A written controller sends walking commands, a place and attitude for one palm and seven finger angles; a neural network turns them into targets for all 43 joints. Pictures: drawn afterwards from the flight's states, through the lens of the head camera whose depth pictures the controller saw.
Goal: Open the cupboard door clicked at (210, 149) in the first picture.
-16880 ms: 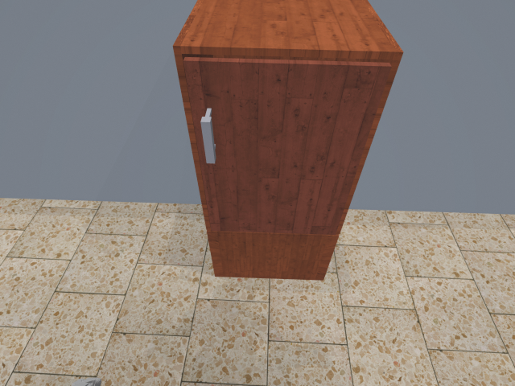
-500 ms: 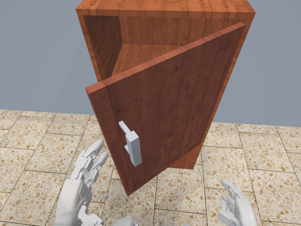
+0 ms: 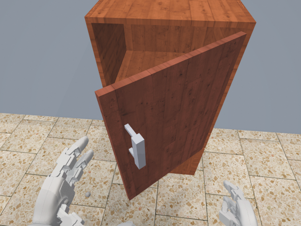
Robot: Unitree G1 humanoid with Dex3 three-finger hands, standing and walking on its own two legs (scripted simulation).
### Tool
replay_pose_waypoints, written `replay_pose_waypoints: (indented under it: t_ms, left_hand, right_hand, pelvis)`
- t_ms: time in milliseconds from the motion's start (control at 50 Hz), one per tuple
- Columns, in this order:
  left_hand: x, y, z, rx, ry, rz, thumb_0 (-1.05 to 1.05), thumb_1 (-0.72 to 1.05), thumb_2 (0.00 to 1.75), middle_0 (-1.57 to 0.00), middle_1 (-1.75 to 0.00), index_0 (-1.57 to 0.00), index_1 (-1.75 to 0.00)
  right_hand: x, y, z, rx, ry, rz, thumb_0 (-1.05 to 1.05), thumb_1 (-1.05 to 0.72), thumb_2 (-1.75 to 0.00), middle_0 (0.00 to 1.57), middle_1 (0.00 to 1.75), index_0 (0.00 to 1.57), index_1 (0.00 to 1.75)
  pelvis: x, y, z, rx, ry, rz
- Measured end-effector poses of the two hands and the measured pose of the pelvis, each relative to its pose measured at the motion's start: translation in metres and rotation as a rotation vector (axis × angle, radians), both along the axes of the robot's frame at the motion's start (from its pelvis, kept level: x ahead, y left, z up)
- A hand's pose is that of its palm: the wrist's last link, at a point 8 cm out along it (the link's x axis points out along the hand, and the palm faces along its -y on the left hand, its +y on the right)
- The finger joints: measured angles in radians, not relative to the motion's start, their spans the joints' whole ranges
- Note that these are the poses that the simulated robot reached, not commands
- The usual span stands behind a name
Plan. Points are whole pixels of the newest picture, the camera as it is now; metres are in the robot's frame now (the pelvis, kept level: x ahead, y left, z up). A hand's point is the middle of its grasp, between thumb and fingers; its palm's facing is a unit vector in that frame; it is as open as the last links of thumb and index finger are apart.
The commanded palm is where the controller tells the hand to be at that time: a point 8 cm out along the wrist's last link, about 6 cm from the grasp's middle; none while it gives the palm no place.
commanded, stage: draw the hand back to the body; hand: left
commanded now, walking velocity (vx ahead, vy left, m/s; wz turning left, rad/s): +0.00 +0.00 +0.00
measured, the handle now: (134, 146) +0.29 +0.06 +0.09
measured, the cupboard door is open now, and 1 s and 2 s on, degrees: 41 41 41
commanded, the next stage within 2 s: step back with the hand held close in 1.34 s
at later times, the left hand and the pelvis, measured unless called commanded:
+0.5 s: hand (45, 177) +0.18 +0.21 +0.15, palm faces +0.23 -0.92 -0.31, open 14.5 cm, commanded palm +0.14 +0.26 +0.18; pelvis +0.01 +0.01 +0.04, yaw -1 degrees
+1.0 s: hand out of the picture +0.22 +0.27 +0.22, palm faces +0.44 -0.81 -0.39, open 8.7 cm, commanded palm +0.17 +0.31 +0.24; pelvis +0.03 +0.01 +0.07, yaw -2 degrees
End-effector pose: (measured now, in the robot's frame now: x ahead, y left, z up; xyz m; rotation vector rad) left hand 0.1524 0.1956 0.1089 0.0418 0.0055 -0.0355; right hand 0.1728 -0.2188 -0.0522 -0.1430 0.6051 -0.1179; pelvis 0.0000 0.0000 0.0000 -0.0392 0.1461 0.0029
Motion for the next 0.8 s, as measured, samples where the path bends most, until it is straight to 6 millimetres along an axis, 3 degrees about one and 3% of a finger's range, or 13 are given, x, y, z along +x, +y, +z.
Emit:
replay_pose_waypoints:
  t_ms: [280, 340, 480, 800]
  left_hand:
    - [-0.001, 0.030, 0.029, 0.021, -0.014, 0.010, -0.01, -0.47, 0.31, -0.16, -0.30, -0.15, -0.30]
    - [-0.001, 0.038, 0.041, 0.147, -0.002, 0.093, -0.01, -0.41, 0.34, -0.16, -0.30, -0.16, -0.30]
    - [-0.003, 0.057, 0.060, 0.267, 0.029, 0.263, -0.01, -0.22, 0.42, -0.17, -0.30, -0.16, -0.30]
    - [0.015, 0.096, 0.106, 0.364, -0.068, 0.394, 0.00, 0.32, 0.65, -0.19, -0.30, -0.19, -0.30]
  right_hand:
    - [0.009, 0.008, 0.023, -0.015, -0.059, 0.031, 0.01, -0.90, -0.90, 0.20, 0.30, 0.20, 0.30]
    - [0.010, 0.010, 0.029, -0.032, -0.057, 0.023, 0.01, -0.90, -0.90, 0.20, 0.30, 0.20, 0.30]
    - [0.010, 0.018, 0.038, -0.043, -0.029, 0.017, 0.01, -0.90, -0.90, 0.20, 0.30, 0.20, 0.30]
    - [0.022, 0.023, 0.050, -0.050, 0.006, 0.049, 0.01, -0.90, -0.90, 0.20, 0.30, 0.20, 0.30]
  pelvis:
    - [0.005, 0.008, 0.016, -0.008, -0.050, 0.009]
    - [0.006, 0.009, 0.022, -0.006, -0.066, -0.003]
    - [0.011, 0.014, 0.039, 0.001, -0.113, -0.010]
    - [0.022, 0.020, 0.062, 0.019, -0.194, -0.023]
